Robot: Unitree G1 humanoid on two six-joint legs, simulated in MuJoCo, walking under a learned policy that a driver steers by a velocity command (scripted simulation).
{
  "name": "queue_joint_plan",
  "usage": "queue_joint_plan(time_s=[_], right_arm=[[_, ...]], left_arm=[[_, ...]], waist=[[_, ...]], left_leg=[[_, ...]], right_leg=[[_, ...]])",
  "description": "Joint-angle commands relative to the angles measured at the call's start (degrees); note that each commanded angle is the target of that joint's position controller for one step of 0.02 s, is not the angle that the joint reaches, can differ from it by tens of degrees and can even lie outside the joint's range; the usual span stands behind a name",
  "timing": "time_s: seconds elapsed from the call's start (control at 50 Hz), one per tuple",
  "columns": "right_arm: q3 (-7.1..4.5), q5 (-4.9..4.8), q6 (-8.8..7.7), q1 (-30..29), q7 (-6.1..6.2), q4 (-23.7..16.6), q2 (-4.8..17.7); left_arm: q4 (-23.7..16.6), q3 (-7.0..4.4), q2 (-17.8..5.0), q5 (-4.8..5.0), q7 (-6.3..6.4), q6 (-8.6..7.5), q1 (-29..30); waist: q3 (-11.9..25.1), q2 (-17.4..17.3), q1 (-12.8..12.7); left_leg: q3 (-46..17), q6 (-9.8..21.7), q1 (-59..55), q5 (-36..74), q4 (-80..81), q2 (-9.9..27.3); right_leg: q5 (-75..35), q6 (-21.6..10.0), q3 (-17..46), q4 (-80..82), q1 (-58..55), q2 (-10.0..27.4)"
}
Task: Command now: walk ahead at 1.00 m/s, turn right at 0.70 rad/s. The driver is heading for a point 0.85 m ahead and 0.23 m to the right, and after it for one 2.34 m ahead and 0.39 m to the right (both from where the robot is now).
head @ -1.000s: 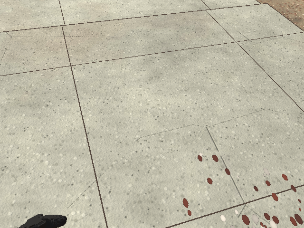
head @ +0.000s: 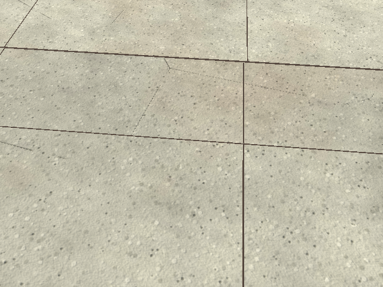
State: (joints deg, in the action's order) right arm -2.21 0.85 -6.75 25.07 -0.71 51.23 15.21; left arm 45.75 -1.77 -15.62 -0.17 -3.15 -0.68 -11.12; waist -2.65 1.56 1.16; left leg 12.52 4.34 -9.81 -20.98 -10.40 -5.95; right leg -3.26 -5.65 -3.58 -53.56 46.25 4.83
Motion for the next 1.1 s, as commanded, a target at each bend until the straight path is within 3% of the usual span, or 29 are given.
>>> queue_joint_plan(time_s=[0.02, 0.08, 0.1, 0.12, 0.14, 0.16, 0.18, 0.22, 0.26, 0.32, 0.36, 0.4, 0.46, 0.5, 0.52, 0.54, 0.56, 0.58, 0.62, 0.68, 0.72, 0.74, 0.78, 0.8, 0.82, 0.84, 0.86, 0.94, 1.1], right_arm=[[-0.49, -0.34, -1.25, -4.4, 1.63, -3.6, 6.1], [-1.92, -0.18, 0.57, -7.7, 4.25, -5.1, 11.6], [-2.32, 0.07, 1.31, -11.4, 4.35, -6.3, 12.5], [-2.65, -0.79, 1.98, -14.7, 3.36, -6.5, 11.8], [-0.35, 0.27, 1.42, -16.0, 1.53, -8.9, 3.1], [1.39, -1.49, -1.06, -7.9, 0.90, -15.5, 0.2], [0.88, -1.63, -2.49, -9.5, 0.61, -16.1, 6.2], [-0.40, -1.81, -2.29, -13.4, 1.11, -16.7, 8.4], [-1.16, -0.40, -0.17, -13.2, 1.68, -17.3, 9.5], [-0.14, 1.17, 1.01, -20.6, 2.66, -21.0, 4.7], [0.35, -0.09, 1.84, -23.2, 3.04, -22.2, 3.0], [0.07, -1.12, 2.12, -26.3, 2.77, -23.2, 3.4], [-1.19, -1.38, 1.54, -27.5, 2.04, -23.3, 5.8], [-2.15, -0.39, 0.69, -17.9, 2.18, -19.9, 6.7], [-2.05, 0.68, 1.05, -14.3, 2.85, -19.6, 7.4], [-1.89, 2.41, 1.67, -13.3, 2.91, -20.4, 8.3], [-3.29, 0.71, 2.26, -17.3, 3.00, -20.8, 9.7], [-2.49, -0.03, 2.81, -18.4, 3.27, -22.0, 5.5], [-2.27, -0.72, 4.28, -17.8, 2.94, -21.1, 7.1], [-3.26, -0.90, 3.92, -15.2, 2.12, -18.9, 9.3], [-3.66, -1.91, 3.53, -16.2, 1.39, -18.4, 10.1], [-3.56, 2.52, 4.63, -12.6, 0.31, -16.4, 10.3], [-3.73, 1.41, 6.50, -15.3, -0.39, -16.5, 9.5], [-3.37, 0.83, 6.99, -17.5, -0.29, -17.4, 7.6], [-2.28, -0.04, 6.67, -18.9, -0.30, -18.5, 2.7], [-0.56, -0.49, 5.40, -18.4, 0.12, -20.5, -2.5], [-1.37, -0.11, 4.69, -22.6, 0.17, -23.3, 2.5], [-3.59, 1.20, 5.42, -12.2, -2.63, -16.3, 7.9], [-1.72, 1.14, 6.59, -23.7, -5.12, -18.3, 5.0]], left_arm=[[-4.2, 0.45, -1.2, -0.10, -1.04, -1.10, 4.2], [0.3, -1.08, -5.7, -1.25, -0.70, -0.59, -11.9], [3.8, -2.51, -8.5, -1.65, 0.06, -0.33, -24.4], [5.6, -3.92, -10.4, -0.77, 1.54, -0.27, -30.7], [5.7, -4.57, -13.1, 0.46, 2.85, -0.10, -25.9], [0.0, -3.19, -13.6, -1.21, 1.96, -2.55, -19.7], [-4.1, -4.59, -13.7, -1.04, 1.40, -2.84, -15.0], [-7.5, -3.88, -10.2, 1.60, 1.09, -3.77, -3.2], [-9.8, -3.72, -9.9, 1.28, 1.88, -3.85, -0.1], [-8.7, -4.49, -10.4, 1.86, 4.23, -2.09, -2.3], [-8.1, -5.35, -11.3, 2.60, 6.10, 0.52, -4.9], [-8.2, -5.79, -11.0, 3.28, 7.30, 2.40, -6.0], [-10.4, -5.45, -7.7, 2.15, 7.42, 3.18, -3.5], [-13.2, -4.53, -5.3, 1.53, 6.52, 2.90, 1.5], [-14.1, -2.83, -0.3, 0.15, 6.01, 2.86, -1.1], [-14.6, -2.86, -3.0, 0.81, 4.62, 2.10, -11.6], [-12.9, -3.86, -9.0, 1.55, 3.33, 2.10, -14.3], [-12.0, -4.49, -11.6, 2.02, 3.31, 2.64, -7.9], [-13.3, -3.83, -10.0, 0.78, 3.87, 3.06, -4.7], [-12.7, -1.44, -4.7, -0.06, 3.20, 1.05, -4.2], [-12.3, -0.92, -4.5, -0.01, 3.17, -0.32, -3.7], [-12.7, -0.96, -5.9, -3.58, 1.16, 0.72, -4.1], [-10.3, -0.93, -4.9, -2.01, 0.52, 0.77, -10.4], [-8.5, -1.22, -5.9, -2.54, 1.20, 0.39, -16.1], [-7.9, -1.79, -8.4, -3.05, 1.98, -0.58, -18.9], [-11.0, -1.90, -11.7, -3.13, 2.83, -1.42, -16.4], [-10.9, -3.73, -15.7, -3.36, 4.51, -1.50, -14.4], [-10.4, -1.53, -8.3, -2.14, 4.29, -3.94, -5.8], [-3.4, -2.07, -7.4, -2.21, 3.62, -5.88, -12.7]], waist=[[-3.8, -4.3, -2.8], [5.5, -6.7, -11.2], [10.3, -6.6, -17.0], [10.8, -0.3, -20.8], [4.3, 13.7, -13.8], [18.9, 16.8, -5.1], [23.1, 3.1, -6.2], [5.0, -13.1, 1.4], [0.7, -11.3, 3.6], [2.2, -6.9, 1.1], [8.6, -2.3, -1.3], [11.0, 1.1, -2.9], [9.0, 6.0, -3.0], [13.2, 4.1, 2.0], [19.6, -5.5, 0.6], [26.2, -15.9, -4.3], [26.4, -15.9, -5.0], [19.5, -8.2, -1.6], [12.8, -6.7, -2.2], [7.0, -7.5, -1.8], [6.5, -9.9, -2.1], [8.6, -7.7, -1.8], [5.0, -9.6, -6.4], [1.7, -6.9, -10.1], [0.6, 6.9, -12.1], [2.5, 11.0, -9.9], [-0.2, 5.7, -9.7], [0.2, 3.9, -1.7], [-6.4, 2.4, -4.8]], left_leg=[[3.5, -4.8, 10.5, 64.8, 3.2, 13.1], [2.9, -6.0, 6.9, 89.2, -21.1, 15.8], [1.1, -6.1, 12.4, 86.2, -37.1, 16.7], [1.6, -6.6, 20.2, 53.2, -62.1, 11.0], [-1.3, -6.9, 41.1, -10.7, -83.5, -0.6], [-20.2, -9.3, 53.4, -15.8, -95.7, -2.6], [-24.8, -6.4, 51.4, -11.9, -89.8, -0.3], [-22.2, -5.2, 51.7, -5.2, -75.9, 4.8], [-21.8, -7.8, 44.5, -2.8, -66.5, 7.1], [-16.8, -10.5, 38.7, 4.4, -44.8, 4.3], [-16.2, -11.1, 35.2, 13.0, -33.9, 0.4], [-16.5, -10.7, 33.0, 19.3, -25.5, -1.9], [-19.7, -9.7, 29.9, 23.3, -16.8, -1.4], [-22.6, -6.1, 17.1, 34.7, -7.7, 4.7], [-34.4, 0.3, 0.9, 51.1, -13.5, 18.1], [-52.8, 12.7, -7.5, 60.1, -15.4, 32.6], [-59.9, 15.9, -3.5, 31.3, -13.1, 34.3], [-51.0, 11.7, 1.8, 4.8, -10.5, 25.9], [-42.6, 4.7, 14.2, -11.5, -6.5, 18.3], [-32.9, 3.3, 29.6, -11.6, -0.8, 13.5], [-31.0, 4.6, 33.8, -9.7, 1.3, 14.0], [-28.0, 4.1, 36.3, -9.6, 0.7, 13.7], [-24.9, 2.4, 44.0, -12.7, -2.6, 11.2], [-21.8, -1.1, 54.8, -13.2, -7.6, 6.8], [-18.1, -2.7, 64.7, -10.7, -27.6, 1.2], [-19.2, -3.7, 71.1, -8.5, -43.7, 0.0], [-23.8, -3.6, 74.2, 0.5, -47.9, 3.1], [-20.0, -6.0, 62.6, 12.9, -52.5, 6.0], [-10.5, -1.4, 61.9, 19.1, -43.6, 10.5]], right_leg=[[-6.0, -2.1, -7.5, 10.3, -13.8, -4.7], [-2.4, -3.1, -9.9, 14.5, -32.2, -12.0], [-1.0, -5.3, -6.0, 15.0, -44.9, -11.9], [-6.1, -9.4, 0.8, 22.1, -52.9, -7.8], [-34.6, -10.7, 9.0, 15.6, -57.7, -2.6], [-28.4, -22.5, 39.4, 23.0, -69.9, 9.0], [-11.1, -23.0, 47.1, 31.7, -67.2, 11.2], [3.2, -18.4, 41.3, 39.3, -45.0, 7.3], [-10.7, -15.8, 33.6, 39.9, -31.1, 2.5], [-27.8, -9.8, 21.3, 33.8, -24.7, -7.7], [-27.4, -3.9, 20.1, 29.5, -28.1, -10.8], [-19.0, 0.4, 22.0, 27.0, -30.1, -11.6], [-5.1, 2.3, 28.1, 23.1, -31.4, -11.3], [4.6, 3.8, 26.2, 8.5, -30.8, -13.3], [37.1, 5.5, 20.0, -5.7, -20.1, -17.5], [48.8, 7.9, 19.3, -18.2, -12.2, -17.9], [41.3, 9.2, 16.4, -25.2, -8.4, -10.6], [33.8, 9.8, 13.9, -25.7, -5.7, -7.7], [28.6, 9.5, 8.3, -21.8, -7.1, -7.1], [31.2, 6.4, 2.8, -7.9, -18.9, -6.7], [30.5, 4.1, 2.8, 4.4, -27.1, -5.5], [33.3, 2.7, 1.5, 9.4, -33.6, -8.4], [22.6, 1.0, -2.1, 22.9, -44.5, -9.4], [21.2, 0.4, -3.8, 28.2, -55.0, -10.0], [30.3, -0.5, 10.5, 34.5, -60.2, 1.1], [50.7, -2.2, 34.2, 41.8, -57.4, 18.2], [57.7, -6.6, 42.7, 45.9, -48.9, 22.9], [35.6, -1.9, 18.0, 46.8, -43.0, 11.1], [16.8, -0.1, -3.5, 50.8, -47.3, 8.5]])
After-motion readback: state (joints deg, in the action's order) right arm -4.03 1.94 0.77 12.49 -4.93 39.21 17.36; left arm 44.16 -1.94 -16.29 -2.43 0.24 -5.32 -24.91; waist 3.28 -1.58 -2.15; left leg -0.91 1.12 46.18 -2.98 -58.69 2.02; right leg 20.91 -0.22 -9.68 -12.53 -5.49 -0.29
